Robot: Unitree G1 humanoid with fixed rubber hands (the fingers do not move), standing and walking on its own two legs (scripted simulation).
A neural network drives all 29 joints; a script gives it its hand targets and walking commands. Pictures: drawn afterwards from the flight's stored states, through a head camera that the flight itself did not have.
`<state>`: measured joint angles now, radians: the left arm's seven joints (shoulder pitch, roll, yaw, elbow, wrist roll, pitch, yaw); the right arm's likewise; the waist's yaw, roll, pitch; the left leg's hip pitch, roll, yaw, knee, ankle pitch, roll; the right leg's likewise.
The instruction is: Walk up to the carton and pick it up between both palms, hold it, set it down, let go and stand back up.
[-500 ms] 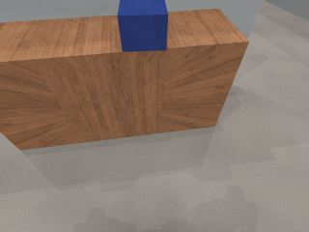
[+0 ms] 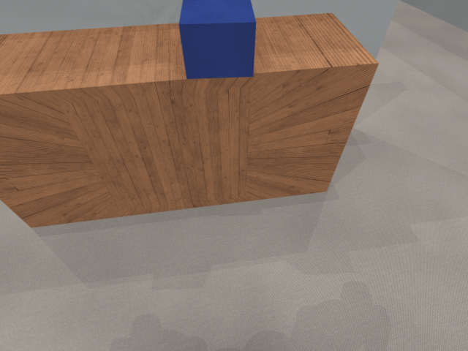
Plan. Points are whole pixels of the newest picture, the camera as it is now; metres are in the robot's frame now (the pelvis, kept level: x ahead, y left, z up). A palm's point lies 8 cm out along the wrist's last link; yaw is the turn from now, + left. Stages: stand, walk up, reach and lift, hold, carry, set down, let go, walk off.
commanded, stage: walk up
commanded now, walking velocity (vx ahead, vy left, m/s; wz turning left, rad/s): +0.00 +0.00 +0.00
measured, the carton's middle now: (218, 29) +1.05 +0.06 +0.05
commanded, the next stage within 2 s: none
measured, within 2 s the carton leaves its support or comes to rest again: neither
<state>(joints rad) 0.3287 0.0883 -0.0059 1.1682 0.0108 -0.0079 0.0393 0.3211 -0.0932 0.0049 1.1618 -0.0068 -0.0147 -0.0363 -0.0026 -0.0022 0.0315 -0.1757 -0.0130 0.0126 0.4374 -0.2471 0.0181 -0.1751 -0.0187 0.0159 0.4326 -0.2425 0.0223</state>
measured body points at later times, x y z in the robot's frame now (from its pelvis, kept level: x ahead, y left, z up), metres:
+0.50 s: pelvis +0.07 -0.01 -0.01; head +0.08 -0.02 +0.44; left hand +0.01 +0.22 -0.15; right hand +0.06 -0.26 -0.17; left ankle +0.05 +0.10 -0.70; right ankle -0.01 -0.13 -0.74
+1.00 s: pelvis +0.25 +0.01 -0.01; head +0.24 +0.01 +0.44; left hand +0.29 +0.27 -0.13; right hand +0.29 -0.24 -0.15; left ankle +0.23 +0.13 -0.74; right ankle +0.35 -0.12 -0.71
